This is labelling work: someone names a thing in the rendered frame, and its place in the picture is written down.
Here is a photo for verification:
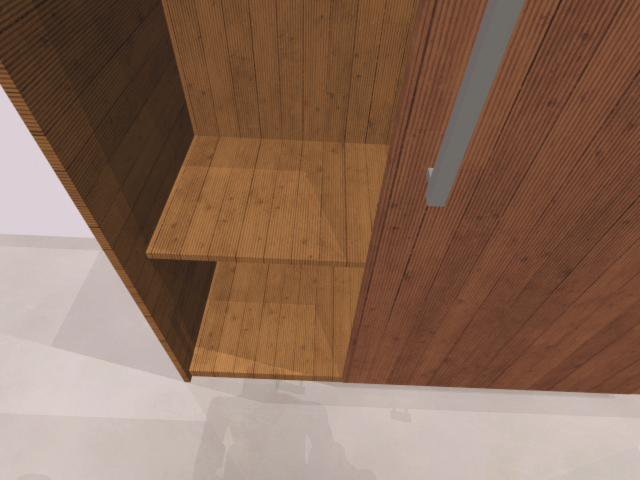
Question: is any wardrobe door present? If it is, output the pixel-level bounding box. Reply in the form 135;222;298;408
342;0;640;394

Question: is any handle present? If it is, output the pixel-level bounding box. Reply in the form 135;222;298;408
425;0;525;207

